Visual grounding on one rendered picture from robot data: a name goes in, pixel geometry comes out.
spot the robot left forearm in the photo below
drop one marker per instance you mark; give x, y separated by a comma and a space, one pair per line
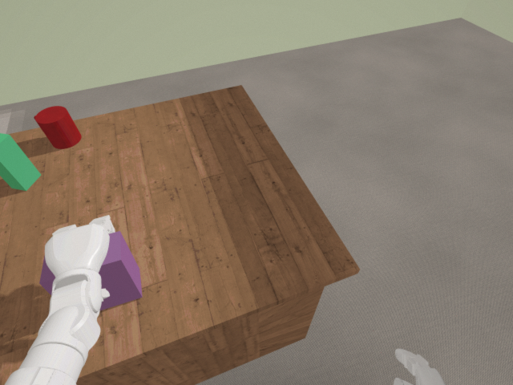
60, 351

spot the robot right hand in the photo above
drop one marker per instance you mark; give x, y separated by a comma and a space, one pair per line
419, 368

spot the robot left hand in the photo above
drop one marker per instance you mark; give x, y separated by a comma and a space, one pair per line
83, 247

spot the sponge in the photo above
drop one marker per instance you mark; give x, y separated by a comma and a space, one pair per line
120, 274

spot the table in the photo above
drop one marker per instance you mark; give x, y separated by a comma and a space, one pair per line
233, 250

